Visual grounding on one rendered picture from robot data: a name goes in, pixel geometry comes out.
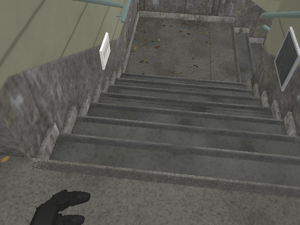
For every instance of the stairs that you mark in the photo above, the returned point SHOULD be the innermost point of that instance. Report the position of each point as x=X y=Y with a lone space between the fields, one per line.
x=186 y=126
x=248 y=55

